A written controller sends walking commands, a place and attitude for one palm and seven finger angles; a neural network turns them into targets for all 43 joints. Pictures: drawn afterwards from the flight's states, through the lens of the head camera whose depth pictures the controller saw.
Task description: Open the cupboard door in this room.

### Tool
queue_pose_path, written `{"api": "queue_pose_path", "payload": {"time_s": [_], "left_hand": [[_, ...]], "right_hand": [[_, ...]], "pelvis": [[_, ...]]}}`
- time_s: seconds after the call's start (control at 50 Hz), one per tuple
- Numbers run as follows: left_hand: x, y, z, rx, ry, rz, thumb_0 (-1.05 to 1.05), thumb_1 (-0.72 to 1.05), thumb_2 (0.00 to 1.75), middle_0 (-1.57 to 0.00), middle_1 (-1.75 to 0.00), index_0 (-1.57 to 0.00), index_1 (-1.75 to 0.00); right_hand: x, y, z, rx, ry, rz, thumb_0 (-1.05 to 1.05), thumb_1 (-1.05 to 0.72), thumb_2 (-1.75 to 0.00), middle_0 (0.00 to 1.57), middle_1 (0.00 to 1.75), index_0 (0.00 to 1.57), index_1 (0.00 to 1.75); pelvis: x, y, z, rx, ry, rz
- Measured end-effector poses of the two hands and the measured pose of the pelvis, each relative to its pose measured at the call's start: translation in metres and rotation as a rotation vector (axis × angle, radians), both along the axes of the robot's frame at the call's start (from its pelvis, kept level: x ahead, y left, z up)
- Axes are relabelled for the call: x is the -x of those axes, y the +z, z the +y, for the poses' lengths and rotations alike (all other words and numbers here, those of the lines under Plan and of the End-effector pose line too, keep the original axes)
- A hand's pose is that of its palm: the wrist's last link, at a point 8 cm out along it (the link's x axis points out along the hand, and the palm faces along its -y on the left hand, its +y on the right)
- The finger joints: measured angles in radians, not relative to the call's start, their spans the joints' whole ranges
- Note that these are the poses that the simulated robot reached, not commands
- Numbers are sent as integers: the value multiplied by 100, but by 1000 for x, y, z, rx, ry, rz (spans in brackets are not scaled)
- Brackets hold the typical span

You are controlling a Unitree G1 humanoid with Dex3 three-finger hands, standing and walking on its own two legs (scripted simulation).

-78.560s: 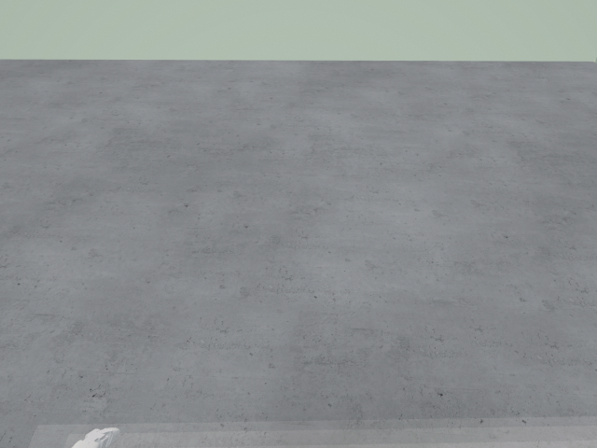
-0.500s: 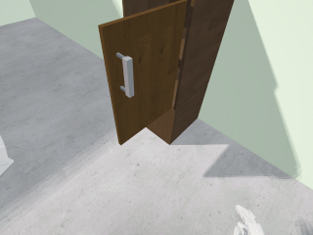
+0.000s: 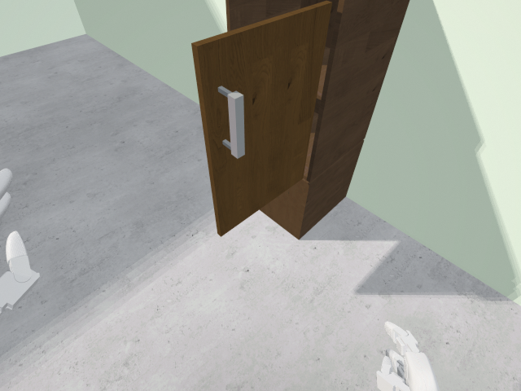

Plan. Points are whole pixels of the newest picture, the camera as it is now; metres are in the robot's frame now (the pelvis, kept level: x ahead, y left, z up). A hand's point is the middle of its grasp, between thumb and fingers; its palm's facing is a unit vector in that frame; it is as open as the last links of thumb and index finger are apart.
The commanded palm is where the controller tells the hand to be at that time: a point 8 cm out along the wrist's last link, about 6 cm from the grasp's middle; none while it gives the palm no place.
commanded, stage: stop stepping back and stand still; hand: left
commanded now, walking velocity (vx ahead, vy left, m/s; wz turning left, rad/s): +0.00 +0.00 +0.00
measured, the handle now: (230, 122) +0.63 +0.10 +0.07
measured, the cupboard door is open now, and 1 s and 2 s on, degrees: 88 88 88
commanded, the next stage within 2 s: let the arm hang, fingers relaxed in 0.46 s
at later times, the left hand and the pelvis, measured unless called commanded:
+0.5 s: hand out of the picture +0.17 +0.29 +0.16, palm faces +0.43 -0.77 -0.47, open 7.4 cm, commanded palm +0.11 +0.32 +0.18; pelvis -0.02 +0.02 +0.01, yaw +1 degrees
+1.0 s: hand out of the picture -0.06 +0.19 -0.17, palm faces +0.04 -0.98 -0.19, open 7.2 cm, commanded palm none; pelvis -0.03 +0.00 +0.00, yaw +3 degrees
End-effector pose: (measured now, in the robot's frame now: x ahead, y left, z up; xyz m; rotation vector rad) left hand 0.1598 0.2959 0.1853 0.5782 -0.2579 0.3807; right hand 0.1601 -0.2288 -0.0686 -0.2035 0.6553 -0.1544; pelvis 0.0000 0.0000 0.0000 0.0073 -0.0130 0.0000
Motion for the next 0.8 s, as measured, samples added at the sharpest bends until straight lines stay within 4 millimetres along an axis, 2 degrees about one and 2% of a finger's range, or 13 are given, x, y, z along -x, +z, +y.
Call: {"api": "queue_pose_path", "payload": {"time_s": [0.1,0.22,0.4,0.56,0.58,0.6,0.64,0.68,0.74,0.8], "left_hand": [[11,-2,12,21,8,10,1,89,90,-22,-31,-21,-30],[24,-9,25,62,55,31,1,89,90,-22,-31,-21,-30],[30,-8,27,58,60,43,2,89,90,-21,-31,-21,-30],[28,-8,23,42,40,66,2,89,90,-21,-31,-21,-30],[25,-15,23,32,30,93,1,89,90,-21,-31,-21,-30],[20,-32,26,44,24,163,1,89,90,-21,-31,-21,-30],[12,-84,31,118,48,381,1,90,90,-21,-30,-20,-30],[17,-146,30,209,90,634,0,90,90,-20,-30,-20,-30],[49,-228,10,335,126,976,1,90,90,-20,-30,-20,-30],[95,-286,-21,454,135,1233,1,91,90,-20,-30,-20,-30]], "right_hand": [[-3,7,22,-12,38,-25,1,-90,-90,20,30,20,30],[10,6,32,1,61,9,1,-90,-90,21,30,20,30],[34,-2,28,18,41,70,1,-90,-90,21,30,21,30],[41,-4,17,23,6,79,1,-90,-90,21,30,20,30],[40,-8,15,15,22,81,1,-90,-90,20,30,20,30],[40,-14,12,7,44,103,1,-90,-90,20,30,20,30],[41,-31,4,-1,69,174,1,-90,-90,20,30,20,30],[46,-44,-5,-3,66,237,1,-90,-90,20,30,20,30],[63,-53,-16,1,36,314,1,-90,-90,20,30,20,30],[89,-56,-26,20,2,410,1,-91,-90,20,30,20,30]], "pelvis": [[8,2,9,12,-1,3],[17,5,16,18,8,5],[24,7,20,22,16,4],[25,7,19,25,15,6],[25,6,19,27,23,14],[27,4,20,28,32,22],[30,0,21,26,41,29],[33,-3,21,21,43,26],[35,-5,18,15,42,14],[36,-5,14,13,43,-3]]}}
